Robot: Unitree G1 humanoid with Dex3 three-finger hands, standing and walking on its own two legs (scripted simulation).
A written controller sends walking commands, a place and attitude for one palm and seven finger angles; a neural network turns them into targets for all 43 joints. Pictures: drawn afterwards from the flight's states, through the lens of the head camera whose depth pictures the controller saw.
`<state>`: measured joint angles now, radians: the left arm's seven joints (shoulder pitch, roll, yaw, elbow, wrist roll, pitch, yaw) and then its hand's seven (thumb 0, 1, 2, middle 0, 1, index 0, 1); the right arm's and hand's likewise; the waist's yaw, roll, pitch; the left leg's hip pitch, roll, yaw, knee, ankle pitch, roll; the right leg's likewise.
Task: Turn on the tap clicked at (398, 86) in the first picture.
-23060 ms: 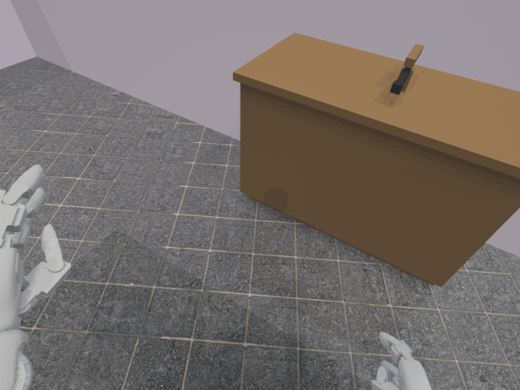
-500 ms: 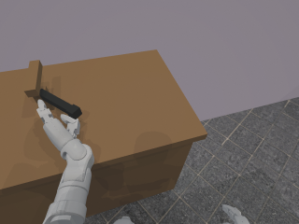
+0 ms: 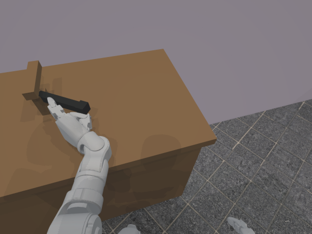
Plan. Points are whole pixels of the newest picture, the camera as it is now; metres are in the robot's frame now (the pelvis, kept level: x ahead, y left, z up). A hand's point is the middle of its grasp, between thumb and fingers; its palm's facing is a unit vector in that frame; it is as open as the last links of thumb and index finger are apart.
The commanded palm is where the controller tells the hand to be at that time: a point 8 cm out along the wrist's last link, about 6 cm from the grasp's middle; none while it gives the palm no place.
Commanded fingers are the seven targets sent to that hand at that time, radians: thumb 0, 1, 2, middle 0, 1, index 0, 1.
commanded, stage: push the lever round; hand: left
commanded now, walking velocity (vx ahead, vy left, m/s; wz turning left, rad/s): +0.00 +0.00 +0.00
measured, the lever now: (82, 108) +0.43 +0.22 +0.08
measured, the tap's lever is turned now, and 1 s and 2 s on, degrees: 54 82 83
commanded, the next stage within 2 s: lift the hand up off the lever in 0.80 s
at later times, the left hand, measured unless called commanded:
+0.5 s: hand (95, 111) +0.42 +0.19 +0.07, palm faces +0.83 -0.55 -0.10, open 7.9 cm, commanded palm +0.38 +0.19 +0.07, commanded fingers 0.00 0.90 0.90 -0.15 -0.15 -0.15 -0.15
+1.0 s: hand (99, 103) +0.45 +0.18 +0.07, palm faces +0.84 -0.54 -0.10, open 8.4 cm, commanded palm +0.40 +0.19 +0.08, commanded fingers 0.00 0.90 0.90 -0.15 -0.15 -0.15 -0.15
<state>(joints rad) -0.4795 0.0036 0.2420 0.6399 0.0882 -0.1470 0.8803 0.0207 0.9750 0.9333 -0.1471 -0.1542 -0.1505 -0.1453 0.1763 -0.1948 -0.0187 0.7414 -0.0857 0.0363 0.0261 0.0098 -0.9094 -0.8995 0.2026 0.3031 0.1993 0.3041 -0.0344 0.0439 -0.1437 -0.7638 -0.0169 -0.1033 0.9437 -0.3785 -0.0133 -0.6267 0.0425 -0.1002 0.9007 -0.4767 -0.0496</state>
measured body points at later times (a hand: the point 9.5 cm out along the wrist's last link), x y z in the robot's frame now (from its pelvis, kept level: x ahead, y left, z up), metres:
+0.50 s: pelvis +0.00 -0.01 +0.00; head +0.04 -0.01 +0.45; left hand +0.38 +0.21 +0.08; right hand +0.10 -0.26 -0.13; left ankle +0.05 +0.12 -0.69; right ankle -0.02 -0.09 -0.69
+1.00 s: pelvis +0.00 -0.02 +0.00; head +0.05 -0.01 +0.44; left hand +0.40 +0.21 +0.08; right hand +0.07 -0.27 -0.13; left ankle +0.05 +0.12 -0.69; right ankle -0.02 -0.09 -0.69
